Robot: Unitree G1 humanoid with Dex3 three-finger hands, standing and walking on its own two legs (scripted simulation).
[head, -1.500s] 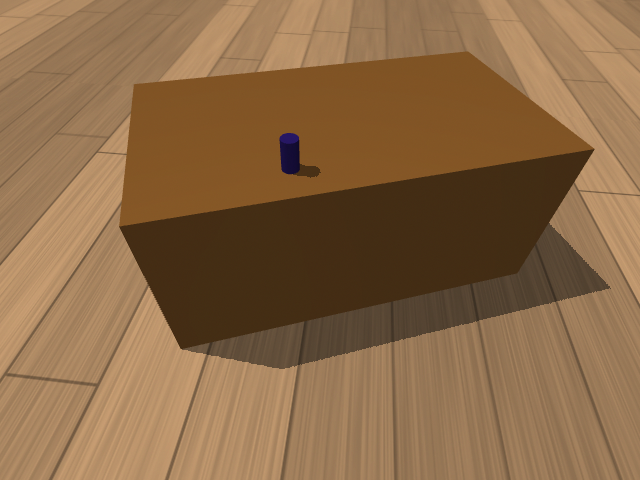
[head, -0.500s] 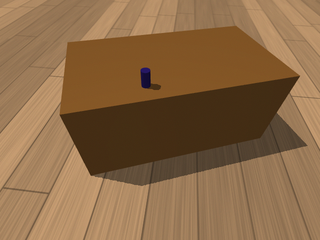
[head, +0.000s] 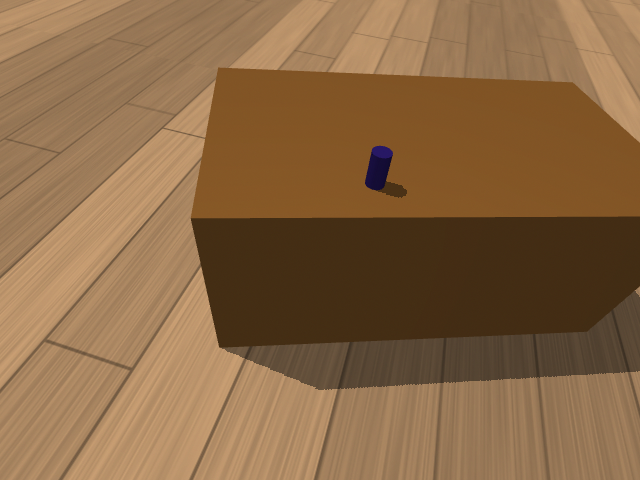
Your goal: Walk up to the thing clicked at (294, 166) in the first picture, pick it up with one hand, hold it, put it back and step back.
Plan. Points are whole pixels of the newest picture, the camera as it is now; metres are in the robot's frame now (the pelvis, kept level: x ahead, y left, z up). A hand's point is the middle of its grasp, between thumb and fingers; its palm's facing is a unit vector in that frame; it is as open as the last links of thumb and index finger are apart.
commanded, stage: walk up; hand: right
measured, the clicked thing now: (378, 168) +0.84 -0.13 -0.10
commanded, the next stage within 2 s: none
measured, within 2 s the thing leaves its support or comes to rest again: neither
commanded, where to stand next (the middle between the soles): +0.38 +0.00 m, yaw +9 degrees
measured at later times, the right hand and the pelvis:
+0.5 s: hand (502, 432) +0.25 -0.28 -0.14, palm faces -0.13 +0.92 -0.37, open 7.4 cm; pelvis +0.20 -0.01 +0.00, yaw +6 degrees
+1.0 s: hand (448, 293) +0.49 -0.24 -0.12, palm faces -0.24 +0.88 -0.41, open 7.4 cm; pelvis +0.33 -0.02 +0.00, yaw +10 degrees
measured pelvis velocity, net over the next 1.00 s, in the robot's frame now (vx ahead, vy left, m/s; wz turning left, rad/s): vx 0.33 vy -0.02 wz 0.18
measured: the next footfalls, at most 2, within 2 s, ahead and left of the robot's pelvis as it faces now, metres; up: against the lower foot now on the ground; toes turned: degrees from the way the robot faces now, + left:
right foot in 0.46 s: +0.39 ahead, -0.16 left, +0.00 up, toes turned +10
left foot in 0.86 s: +0.45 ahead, +0.12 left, +0.00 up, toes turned +12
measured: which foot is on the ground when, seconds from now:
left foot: down 0.00-0.50, up 0.52-0.84, down 0.86-1.00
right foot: up 0.00-0.44, down 0.46-1.00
